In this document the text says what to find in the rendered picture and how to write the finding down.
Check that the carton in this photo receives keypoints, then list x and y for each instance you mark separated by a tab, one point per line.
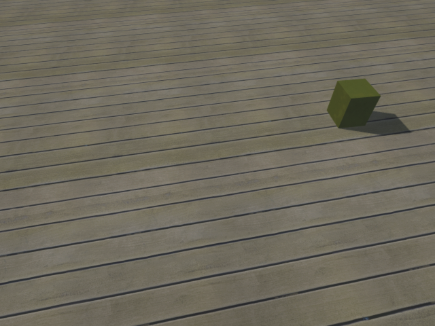
352	103

